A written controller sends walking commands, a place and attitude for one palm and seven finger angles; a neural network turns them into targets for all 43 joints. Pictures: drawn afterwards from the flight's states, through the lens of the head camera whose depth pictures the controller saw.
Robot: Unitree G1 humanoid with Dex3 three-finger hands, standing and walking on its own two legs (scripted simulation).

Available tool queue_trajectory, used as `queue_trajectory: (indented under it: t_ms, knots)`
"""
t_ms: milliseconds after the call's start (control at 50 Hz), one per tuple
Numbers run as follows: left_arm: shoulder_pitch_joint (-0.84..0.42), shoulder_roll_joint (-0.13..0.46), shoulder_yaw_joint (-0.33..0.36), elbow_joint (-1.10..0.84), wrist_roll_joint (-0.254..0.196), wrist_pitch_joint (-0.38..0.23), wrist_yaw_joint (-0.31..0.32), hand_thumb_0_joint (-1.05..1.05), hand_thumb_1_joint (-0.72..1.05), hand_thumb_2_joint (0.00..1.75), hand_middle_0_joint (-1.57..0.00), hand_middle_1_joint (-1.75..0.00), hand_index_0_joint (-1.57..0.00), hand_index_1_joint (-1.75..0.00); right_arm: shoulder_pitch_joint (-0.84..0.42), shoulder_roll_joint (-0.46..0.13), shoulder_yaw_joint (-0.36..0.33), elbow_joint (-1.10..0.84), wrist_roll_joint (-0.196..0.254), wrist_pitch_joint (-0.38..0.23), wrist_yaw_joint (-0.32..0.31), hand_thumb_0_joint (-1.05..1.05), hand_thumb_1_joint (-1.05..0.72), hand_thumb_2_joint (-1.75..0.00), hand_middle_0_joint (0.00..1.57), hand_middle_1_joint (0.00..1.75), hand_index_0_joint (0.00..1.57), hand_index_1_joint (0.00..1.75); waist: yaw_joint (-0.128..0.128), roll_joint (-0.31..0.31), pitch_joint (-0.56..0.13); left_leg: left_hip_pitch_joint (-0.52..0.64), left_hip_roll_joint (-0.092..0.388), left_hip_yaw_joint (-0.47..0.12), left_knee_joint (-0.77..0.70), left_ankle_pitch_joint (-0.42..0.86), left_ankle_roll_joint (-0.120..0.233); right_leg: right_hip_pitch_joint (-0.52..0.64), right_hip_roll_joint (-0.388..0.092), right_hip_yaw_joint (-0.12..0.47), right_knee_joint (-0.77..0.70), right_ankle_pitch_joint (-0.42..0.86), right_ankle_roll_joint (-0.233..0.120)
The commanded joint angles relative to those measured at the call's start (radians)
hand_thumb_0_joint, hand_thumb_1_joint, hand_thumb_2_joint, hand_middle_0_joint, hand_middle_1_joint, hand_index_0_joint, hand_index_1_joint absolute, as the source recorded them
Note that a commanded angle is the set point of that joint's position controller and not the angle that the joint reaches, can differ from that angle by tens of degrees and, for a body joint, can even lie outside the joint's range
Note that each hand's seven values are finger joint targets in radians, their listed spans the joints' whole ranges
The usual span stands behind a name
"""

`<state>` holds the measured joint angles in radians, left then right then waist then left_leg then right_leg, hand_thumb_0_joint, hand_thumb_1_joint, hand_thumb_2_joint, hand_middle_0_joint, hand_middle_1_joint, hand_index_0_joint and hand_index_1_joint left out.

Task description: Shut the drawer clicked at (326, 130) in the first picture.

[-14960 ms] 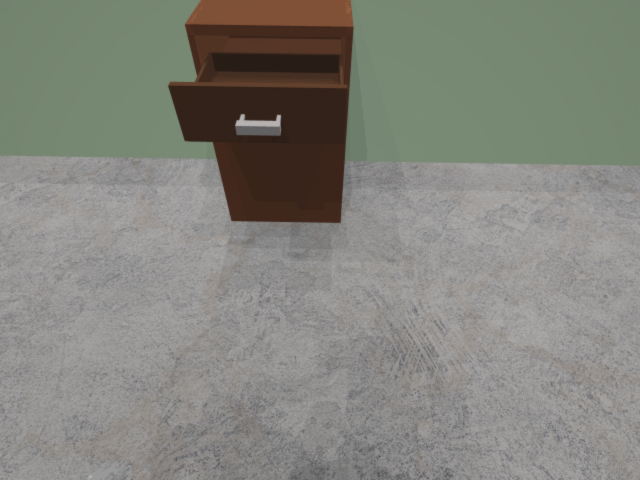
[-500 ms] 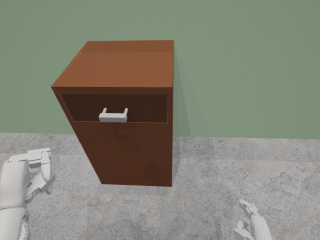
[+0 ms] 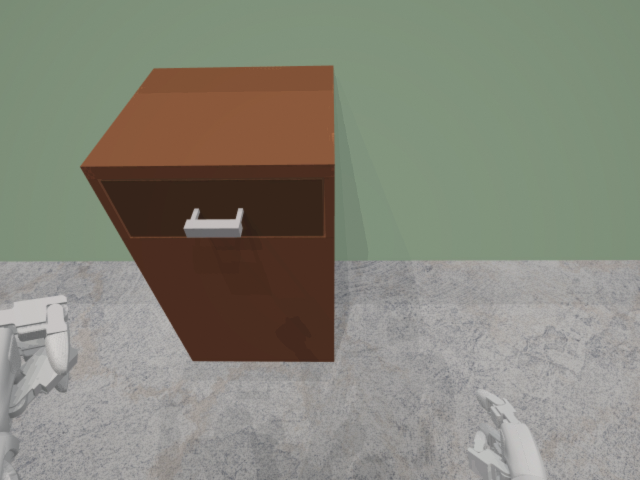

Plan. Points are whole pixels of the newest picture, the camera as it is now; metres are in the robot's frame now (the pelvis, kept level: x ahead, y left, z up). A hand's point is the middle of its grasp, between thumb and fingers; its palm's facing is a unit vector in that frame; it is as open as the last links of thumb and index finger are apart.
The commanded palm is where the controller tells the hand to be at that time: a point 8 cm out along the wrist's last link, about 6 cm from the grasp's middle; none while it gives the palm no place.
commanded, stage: step back with the hand held close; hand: left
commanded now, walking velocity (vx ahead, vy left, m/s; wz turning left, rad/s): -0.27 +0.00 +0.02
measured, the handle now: (215, 220) +0.60 +0.28 -0.07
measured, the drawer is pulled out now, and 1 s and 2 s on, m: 0.00 0.00 0.00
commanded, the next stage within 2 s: stop stepping back and stand still in 1.14 s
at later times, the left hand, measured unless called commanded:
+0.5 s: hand (2, 445) +0.11 +0.26 +0.15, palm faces +0.34 -0.80 -0.50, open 3.2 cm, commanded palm +0.05 +0.31 +0.17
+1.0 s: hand out of the picture +0.03 +0.26 +0.17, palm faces +0.39 -0.76 -0.51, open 3.2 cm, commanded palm -0.03 +0.30 +0.17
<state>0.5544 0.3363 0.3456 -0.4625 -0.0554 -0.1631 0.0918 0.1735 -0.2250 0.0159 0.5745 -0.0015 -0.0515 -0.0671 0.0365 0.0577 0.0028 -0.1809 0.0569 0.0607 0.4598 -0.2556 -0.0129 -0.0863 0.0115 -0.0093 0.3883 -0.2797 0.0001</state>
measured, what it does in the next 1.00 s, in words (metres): walks backwards: right foot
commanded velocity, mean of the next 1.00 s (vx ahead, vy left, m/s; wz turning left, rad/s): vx -0.32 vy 0.00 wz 0.02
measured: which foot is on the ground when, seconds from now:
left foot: down 0.00-1.00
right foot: down 0.00-0.80, up 0.82-0.98, down 1.00-1.00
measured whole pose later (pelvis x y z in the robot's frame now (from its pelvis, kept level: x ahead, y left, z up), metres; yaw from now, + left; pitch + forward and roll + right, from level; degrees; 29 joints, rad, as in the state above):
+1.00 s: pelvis -0.15 +0.01 -0.02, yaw +2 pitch +4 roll -2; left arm 0.67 0.44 0.45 -0.64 -0.05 -0.31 0.14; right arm 0.21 -0.18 0.00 0.59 -0.02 -0.12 -0.06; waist 0.00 0.01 -0.01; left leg -0.57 0.05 0.03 0.52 -0.04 0.02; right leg -0.22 0.08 0.02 0.54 -0.39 -0.03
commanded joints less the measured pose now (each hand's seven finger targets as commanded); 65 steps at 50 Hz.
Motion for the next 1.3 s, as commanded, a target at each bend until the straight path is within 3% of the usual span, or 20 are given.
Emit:
queue_trajectory:
  t_ms: [0,240,460,560,660,720,780,840,920,940,960,980,1020,1060,1100,1140,1160,1180,1220,1280]
  knots:
    - [0.045,0.167,0.108,-0.191,-0.005,-0.068,0.017,0.00,0.90,0.90,-1.40,-1.60,-1.40,-1.60,-0.092,-0.107,-0.066,-0.176,-0.002,-0.002,0.000,0.00,-0.90,-0.90,0.20,0.30,0.20,0.30,-0.026,-0.023,-0.114,0.099,0.011,0.001,-0.021,0.410,0.051,-0.070,-0.066,0.026,-0.009,0.533,0.011]
    - [0.136,0.214,0.162,-0.316,-0.010,-0.083,0.050,0.00,0.90,0.90,-1.40,-1.60,-1.40,-1.60,-0.080,-0.105,-0.079,-0.212,0.005,0.011,-0.014,0.00,-0.90,-0.90,0.20,0.30,0.20,0.30,-0.022,0.030,-0.178,-0.011,0.040,-0.037,-0.044,0.417,0.049,-0.050,-0.027,0.001,0.081,0.410,0.025]
    - [0.090,0.188,0.152,-0.314,0.011,-0.135,0.072,0.00,0.90,0.90,-1.40,-1.60,-1.40,-1.60,-0.058,-0.116,-0.077,-0.198,0.006,-0.057,-0.022,0.00,-0.90,-0.90,0.20,0.30,0.20,0.30,-0.043,0.016,-0.060,-0.358,0.051,-0.113,-0.121,-0.249,0.073,-0.044,-0.011,0.047,0.096,0.058,0.019]
    - [0.059,0.184,0.146,-0.299,0.017,-0.152,0.079,0.00,0.90,0.90,-1.40,-1.60,-1.40,-1.60,-0.049,-0.115,-0.079,-0.182,-0.001,-0.081,-0.029,0.00,-0.90,-0.90,0.20,0.30,0.20,0.30,-0.048,-0.015,-0.034,-0.336,0.035,-0.109,-0.064,-0.293,0.063,-0.157,-0.025,0.088,0.025,-0.126,0.006]
    - [0.026,0.191,0.127,-0.320,0.011,-0.154,0.096,0.00,0.90,0.90,-1.40,-1.60,-1.40,-1.60,-0.036,-0.107,-0.075,-0.144,-0.005,-0.082,-0.028,0.00,-0.90,-0.90,0.20,0.30,0.20,0.30,-0.060,-0.079,-0.040,-0.136,-0.021,-0.084,0.081,-0.178,0.026,-0.392,-0.085,0.118,-0.081,-0.202,-0.026]
    - [0.018,0.212,0.144,-0.348,0.012,-0.163,0.101,0.00,0.90,0.90,-1.40,-1.60,-1.40,-1.60,-0.045,-0.118,-0.076,-0.142,-0.004,-0.081,-0.031,0.00,-0.90,-0.90,0.20,0.30,0.20,0.30,-0.063,0.005,-0.040,-0.193,0.015,-0.155,-0.020,-0.247,0.036,-0.354,-0.042,0.068,-0.017,-0.212,-0.008]
    - [0.049,0.213,0.181,-0.383,0.029,-0.176,0.092,0.00,0.90,0.90,-1.40,-1.60,-1.40,-1.60,-0.073,-0.129,-0.078,-0.167,-0.004,-0.098,-0.030,0.00,-0.90,-0.90,0.20,0.30,0.20,0.30,-0.039,0.227,-0.096,-0.523,0.197,-0.371,-0.336,-0.503,0.124,0.010,0.095,-0.003,0.407,-0.038,0.030]
    - [0.120,0.220,0.206,-0.347,0.022,-0.180,0.080,0.00,0.90,0.90,-1.40,-1.60,-1.40,-1.60,-0.067,-0.110,-0.088,-0.166,-0.011,-0.114,-0.015,0.00,-0.90,-0.90,0.20,0.30,0.20,0.30,-0.033,0.138,-0.124,-0.470,0.222,-0.339,-0.277,-0.380,0.150,-0.031,0.089,0.033,0.473,-0.124,0.011]
    - [0.143,0.220,0.184,-0.354,-0.009,-0.188,0.066,0.00,0.90,0.90,-1.40,-1.60,-1.40,-1.60,-0.068,-0.099,-0.080,-0.124,-0.025,-0.117,0.007,0.00,-0.90,-0.90,0.20,0.30,0.20,0.30,-0.045,0.180,-0.086,-0.300,0.159,-0.229,-0.203,-0.225,0.078,-0.120,0.044,0.018,0.104,-0.154,-0.032]
    - [0.113,0.227,0.172,-0.360,-0.016,-0.197,0.061,0.00,0.90,0.90,-1.40,-1.60,-1.40,-1.60,-0.055,-0.084,-0.074,-0.105,-0.026,-0.109,0.011,0.00,-0.90,-0.90,0.20,0.30,0.20,0.30,-0.051,0.084,-0.082,-0.223,0.108,-0.186,-0.095,-0.123,0.046,-0.185,-0.023,0.105,-0.042,-0.109,-0.055]
    - [0.072,0.249,0.178,-0.356,-0.013,-0.205,0.062,0.00,0.90,0.90,-1.40,-1.60,-1.40,-1.60,-0.051,-0.073,-0.073,-0.093,-0.021,-0.096,0.012,0.00,-0.90,-0.90,0.20,0.30,0.20,0.30,-0.057,-0.056,-0.088,-0.119,0.029,-0.096,0.096,-0.049,0.003,-0.319,-0.144,0.281,-0.134,-0.030,-0.093]
    - [0.014,0.272,0.185,-0.346,-0.010,-0.214,0.073,0.00,0.90,0.90,-1.40,-1.60,-1.40,-1.60,-0.050,-0.064,-0.065,-0.077,-0.021,-0.091,0.011,0.00,-0.90,-0.90,0.20,0.30,0.20,0.30,-0.054,-0.134,-0.100,-0.029,-0.019,-0.045,0.246,-0.009,-0.016,-0.430,-0.258,0.335,-0.187,0.106,-0.118]
    - [-0.023,0.247,0.140,-0.328,0.006,-0.191,0.075,0.00,0.90,0.90,-1.40,-1.60,-1.40,-1.60,-0.066,-0.077,-0.080,-0.085,-0.005,-0.094,0.006,0.00,-0.90,-0.90,0.20,0.30,0.20,0.30,-0.053,-0.256,-0.144,-0.118,-0.063,-0.059,0.341,-0.023,-0.004,-0.294,-0.238,0.268,-0.060,0.568,-0.092]
    - [0.006,0.244,0.148,-0.293,0.011,-0.167,0.068,0.00,0.90,0.90,-1.40,-1.60,-1.40,-1.60,-0.091,-0.066,-0.061,-0.101,-0.007,-0.067,-0.011,0.00,-0.90,-0.90,0.20,0.30,0.20,0.30,-0.055,-0.175,-0.110,-0.142,-0.046,-0.057,0.163,0.123,0.014,-0.171,-0.178,0.183,0.051,0.800,-0.056]
    - [-0.016,0.245,0.142,-0.321,0.009,-0.170,0.055,0.00,0.90,0.90,-1.40,-1.60,-1.40,-1.60,-0.081,-0.100,-0.062,-0.108,0.001,-0.054,-0.022,0.00,-0.90,-0.90,0.20,0.30,0.20,0.30,-0.052,-0.022,-0.136,0.009,0.027,-0.088,-0.044,0.637,0.046,-0.163,-0.040,0.084,0.139,0.675,0.026]
    - [0.071,0.257,0.166,-0.290,-0.002,-0.162,0.045,0.00,0.90,0.90,-1.40,-1.60,-1.40,-1.60,-0.058,-0.095,-0.075,-0.116,-0.009,-0.057,-0.003,0.00,-0.90,-0.90,0.20,0.30,0.20,0.30,-0.026,0.113,-0.273,0.217,0.190,-0.223,-0.055,0.970,0.113,-0.281,0.038,0.049,0.315,0.012,0.028]
    - [0.101,0.231,0.144,-0.322,-0.017,-0.155,0.035,0.00,0.90,0.90,-1.40,-1.60,-1.40,-1.60,-0.055,-0.094,-0.073,-0.125,-0.022,-0.068,0.011,0.00,-0.90,-0.90,0.20,0.30,0.20,0.30,-0.015,0.175,-0.299,0.189,0.233,-0.270,-0.094,0.924,0.135,-0.285,0.053,0.059,0.401,-0.219,0.016]
    - [0.099,0.231,0.148,-0.355,-0.016,-0.151,0.031,0.00,0.90,0.90,-1.40,-1.60,-1.40,-1.60,-0.055,-0.101,-0.075,-0.121,-0.031,-0.079,0.018,0.00,-0.90,-0.90,0.20,0.30,0.20,0.30,-0.012,0.163,-0.278,0.084,0.258,-0.278,-0.137,0.725,0.156,-0.241,0.052,0.067,0.476,-0.270,0.012]
    - [0.133,0.218,0.151,-0.384,-0.022,-0.139,0.043,0.00,0.90,0.90,-1.40,-1.60,-1.40,-1.60,-0.042,-0.101,-0.079,-0.125,-0.020,-0.092,0.030,0.00,-0.90,-0.90,0.20,0.30,0.20,0.30,-0.020,0.122,-0.246,0.068,0.253,-0.238,-0.124,0.635,0.170,-0.278,0.032,0.053,0.455,-0.213,0.013]
    - [0.190,0.220,0.168,-0.381,-0.025,-0.107,0.059,0.00,0.90,0.90,-1.40,-1.60,-1.40,-1.60,-0.061,-0.103,-0.072,-0.159,-0.008,-0.084,0.034,0.00,-0.90,-0.90,0.20,0.30,0.20,0.30,-0.034,0.154,-0.140,-0.213,0.183,-0.170,-0.244,-0.078,0.122,-0.095,0.027,-0.022,0.298,-0.191,0.000]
